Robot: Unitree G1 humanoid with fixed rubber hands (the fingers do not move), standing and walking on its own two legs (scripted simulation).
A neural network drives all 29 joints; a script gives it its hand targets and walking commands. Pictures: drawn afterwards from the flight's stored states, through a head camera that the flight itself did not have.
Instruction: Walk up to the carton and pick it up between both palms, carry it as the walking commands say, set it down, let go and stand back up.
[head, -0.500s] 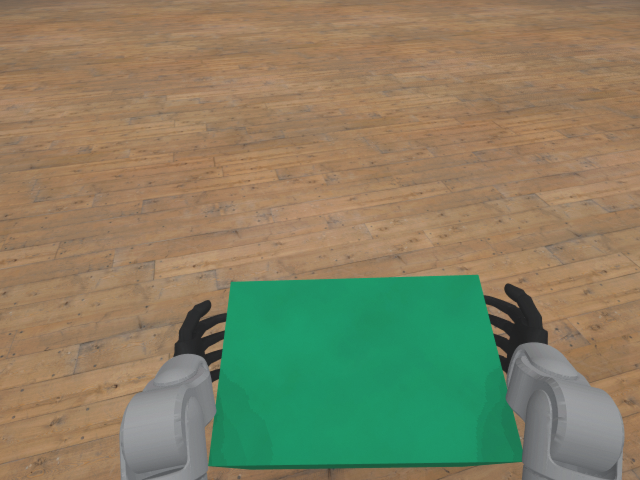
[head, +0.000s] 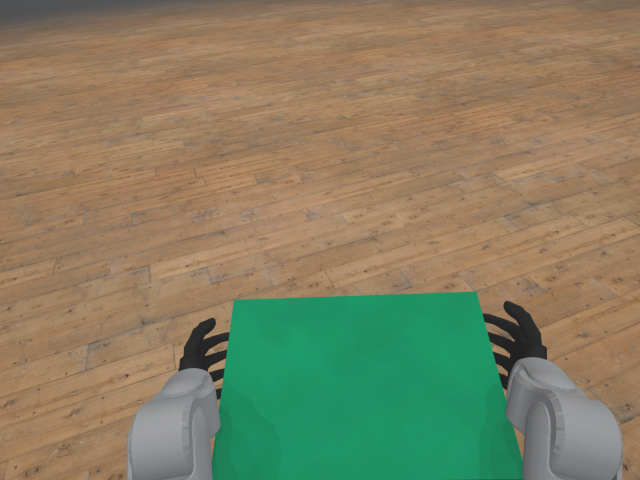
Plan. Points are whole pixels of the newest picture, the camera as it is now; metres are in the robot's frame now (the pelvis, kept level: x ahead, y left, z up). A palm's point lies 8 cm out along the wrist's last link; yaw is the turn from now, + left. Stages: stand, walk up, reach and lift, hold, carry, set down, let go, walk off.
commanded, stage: carry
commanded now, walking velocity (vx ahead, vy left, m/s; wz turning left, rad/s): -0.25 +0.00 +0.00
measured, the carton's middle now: (357, 399) +0.23 -0.02 +0.01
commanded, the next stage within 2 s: none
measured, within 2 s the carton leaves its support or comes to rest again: neither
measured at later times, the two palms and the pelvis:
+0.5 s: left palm out of the picture +0.03 +0.21 +0.08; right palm out of the picture +0.03 -0.14 +0.11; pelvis -0.20 +0.04 -0.01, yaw -2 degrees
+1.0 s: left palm out of the picture -0.21 +0.27 +0.06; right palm out of the picture -0.16 -0.08 +0.10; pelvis -0.41 +0.07 -0.01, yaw +1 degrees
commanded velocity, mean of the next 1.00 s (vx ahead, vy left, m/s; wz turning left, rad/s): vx -0.25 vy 0.00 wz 0.00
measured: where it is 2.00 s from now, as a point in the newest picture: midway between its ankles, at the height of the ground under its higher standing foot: outside the picture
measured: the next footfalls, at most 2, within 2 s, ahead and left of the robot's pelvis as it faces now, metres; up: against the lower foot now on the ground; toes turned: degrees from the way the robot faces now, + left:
left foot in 0.16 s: -0.05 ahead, +0.13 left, +0.00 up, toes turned +6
right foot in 0.56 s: -0.24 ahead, -0.08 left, +0.00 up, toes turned -6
